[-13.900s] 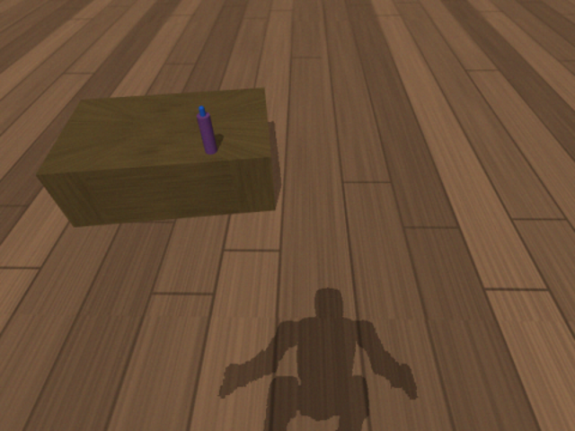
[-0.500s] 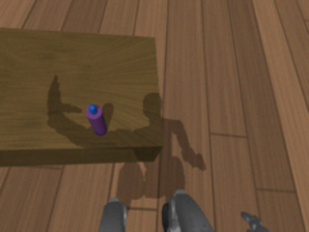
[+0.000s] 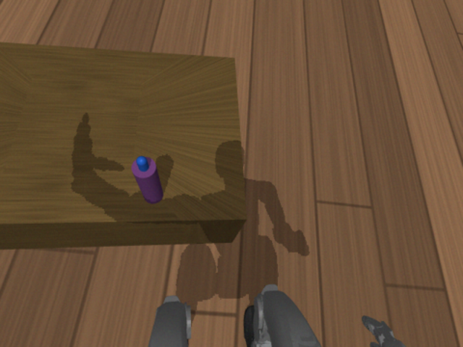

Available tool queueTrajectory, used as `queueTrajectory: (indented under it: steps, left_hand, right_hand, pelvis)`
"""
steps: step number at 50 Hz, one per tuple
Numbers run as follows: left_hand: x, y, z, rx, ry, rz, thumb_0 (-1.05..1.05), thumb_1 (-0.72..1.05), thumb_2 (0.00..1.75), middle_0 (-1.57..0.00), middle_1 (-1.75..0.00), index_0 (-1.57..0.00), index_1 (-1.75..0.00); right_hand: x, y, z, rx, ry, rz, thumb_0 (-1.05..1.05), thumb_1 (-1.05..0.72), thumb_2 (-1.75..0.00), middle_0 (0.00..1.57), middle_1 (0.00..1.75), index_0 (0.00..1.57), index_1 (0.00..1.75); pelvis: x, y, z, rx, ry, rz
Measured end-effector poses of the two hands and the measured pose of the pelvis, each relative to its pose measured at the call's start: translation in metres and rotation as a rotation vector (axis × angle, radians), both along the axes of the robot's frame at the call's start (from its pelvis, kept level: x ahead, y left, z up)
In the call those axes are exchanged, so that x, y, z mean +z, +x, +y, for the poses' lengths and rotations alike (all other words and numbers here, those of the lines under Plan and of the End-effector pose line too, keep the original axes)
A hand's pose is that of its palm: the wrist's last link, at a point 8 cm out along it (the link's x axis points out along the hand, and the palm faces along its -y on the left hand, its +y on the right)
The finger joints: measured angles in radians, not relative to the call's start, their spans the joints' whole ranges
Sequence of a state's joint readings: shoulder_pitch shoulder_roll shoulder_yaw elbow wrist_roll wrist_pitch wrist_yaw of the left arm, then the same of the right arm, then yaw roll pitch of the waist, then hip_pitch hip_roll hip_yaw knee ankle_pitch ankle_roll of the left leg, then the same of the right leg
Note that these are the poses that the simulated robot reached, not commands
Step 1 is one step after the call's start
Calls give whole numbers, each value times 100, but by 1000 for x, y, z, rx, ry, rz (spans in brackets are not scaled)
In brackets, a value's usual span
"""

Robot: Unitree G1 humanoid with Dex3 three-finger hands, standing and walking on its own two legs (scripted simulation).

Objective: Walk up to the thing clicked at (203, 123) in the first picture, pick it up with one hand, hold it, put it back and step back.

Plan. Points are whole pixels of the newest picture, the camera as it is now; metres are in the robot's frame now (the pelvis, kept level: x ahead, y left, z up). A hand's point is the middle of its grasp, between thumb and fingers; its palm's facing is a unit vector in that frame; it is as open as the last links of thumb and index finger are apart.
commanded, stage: go down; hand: left
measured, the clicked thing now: (148, 179) +0.50 +0.17 -0.22
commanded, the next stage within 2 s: approach in 0.94 s
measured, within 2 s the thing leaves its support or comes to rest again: neither
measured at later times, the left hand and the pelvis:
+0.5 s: hand out of the picture +0.43 +0.37 +0.07, palm faces +0.13 -0.99 +0.00, open 17.1 cm; pelvis +0.00 +0.00 +0.00, yaw +0 degrees
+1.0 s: hand out of the picture +0.43 +0.37 +0.07, palm faces +0.13 -0.99 -0.01, open 17.1 cm; pelvis +0.00 +0.00 +0.00, yaw +0 degrees
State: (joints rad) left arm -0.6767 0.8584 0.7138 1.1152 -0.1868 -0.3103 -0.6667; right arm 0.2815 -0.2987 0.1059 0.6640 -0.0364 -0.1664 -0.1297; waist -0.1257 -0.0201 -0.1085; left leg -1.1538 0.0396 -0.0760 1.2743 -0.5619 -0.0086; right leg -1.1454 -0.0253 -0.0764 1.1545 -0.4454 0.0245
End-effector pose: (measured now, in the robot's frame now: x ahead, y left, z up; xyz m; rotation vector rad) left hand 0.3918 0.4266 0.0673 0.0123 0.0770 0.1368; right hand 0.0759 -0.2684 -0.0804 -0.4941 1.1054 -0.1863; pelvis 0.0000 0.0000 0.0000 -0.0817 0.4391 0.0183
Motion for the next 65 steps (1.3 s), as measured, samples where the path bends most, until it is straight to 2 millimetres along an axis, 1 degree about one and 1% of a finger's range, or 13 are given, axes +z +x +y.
queueTrajectory:
  steps: [10, 18, 25, 31, 35, 39, 45, 50, 54, 57, 60, 62, 65]
  left_hand:
    - [-6, 9, -2, -12, -10, -30, -1, -45, 5, -5, -4, -5, -4]
    - [0, 14, -4, -16, -10, -40, -1, -44, 6, -4, -4, -4, -4]
    - [2, 7, -2, -5, -15, -16, -1, -43, 6, -4, -5, -4, -5]
    - [-1, 0, 0, 5, -15, -28, -1, -43, 5, -4, -4, -5, -4]
    - [-6, 1, -2, -5, -14, -31, -1, -43, 5, -4, -4, -5, -4]
    - [-8, 7, -5, -18, -15, -42, -1, -44, 5, -4, -4, -5, -4]
    - [-3, 13, -5, -9, -13, -46, -1, -43, 5, -4, -4, -5, -4]
    - [4, 10, -2, -3, -4, -29, -1, -43, 6, -4, -5, -4, -5]
    - [5, 5, -1, -1, -7, -20, -1, -43, 5, -4, -5, -5, -4]
    - [-1, 3, -3, -5, -14, -14, -1, -47, 4, -4, -5, -5, -4]
    - [-14, 4, -8, -10, -26, -3, -1, -51, 3, -4, -5, -6, -4]
    - [-29, 5, -13, -18, -37, 4, -1, -54, 2, -4, -5, -6, -3]
    - [-57, 9, -22, -35, -50, 18, -1, -57, 1, -4, -5, -6, -3]
  right_hand:
    - [-5, -4, 2, 9, -2, 18, 1, -91, -90, 21, 30, 21, 30]
    - [-5, -8, 3, -10, 1, 30, 1, -91, -90, 21, 30, 21, 30]
    - [-3, -7, 3, -21, 12, 21, 1, -91, -90, 21, 30, 21, 30]
    - [-4, -4, 2, -3, 11, 21, 1, -91, -90, 21, 30, 21, 30]
    - [-5, 0, -1, 12, 1, 19, 1, -91, -90, 21, 30, 21, 30]
    - [-5, 1, -3, 21, -10, 20, 1, -91, -90, 21, 30, 21, 30]
    - [-4, -2, -5, 10, -15, 19, 1, -91, -90, 21, 30, 21, 30]
    - [-4, -7, -3, -7, 0, 24, 1, -91, -90, 21, 30, 21, 30]
    - [-6, -10, -1, -11, 14, 28, 1, -91, -90, 21, 30, 21, 30]
    - [-8, -10, 0, -6, 18, 29, 1, -90, -90, 21, 30, 21, 30]
    - [-11, -10, -1, 2, 16, 28, 1, -89, -89, 21, 30, 21, 30]
    - [-15, -9, -2, 11, 12, 29, 1, -89, -89, 21, 30, 21, 30]
    - [-25, -9, -5, 26, 2, 35, 1, -88, -89, 21, 30, 21, 30]
  pelvis:
    - [-5, -3, 1, 0, -4, 14]
    - [-4, 1, 1, 0, -4, 16]
    - [0, 3, 1, -3, -2, 9]
    - [-1, 1, 0, -1, 2, 7]
    - [-3, -1, -2, 3, 1, 11]
    - [-6, -2, -3, 5, -1, 18]
    - [-6, -1, -3, 5, -4, 20]
    - [-3, 0, -3, 1, -2, 15]
    - [-2, 0, -3, 0, 0, 12]
    - [-4, -2, -3, 0, 2, 13]
    - [-8, -4, -3, -1, 3, 21]
    - [-13, -6, -4, -1, 2, 32]
    - [-25, -9, -3, -1, 0, 59]
